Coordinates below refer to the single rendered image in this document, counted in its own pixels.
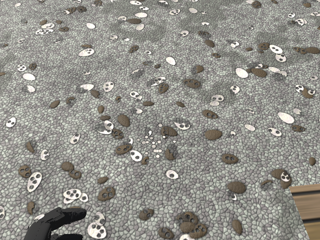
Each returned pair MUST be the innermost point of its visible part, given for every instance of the left robot hand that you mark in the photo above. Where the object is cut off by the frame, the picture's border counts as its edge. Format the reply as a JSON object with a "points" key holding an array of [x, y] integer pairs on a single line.
{"points": [[42, 229]]}

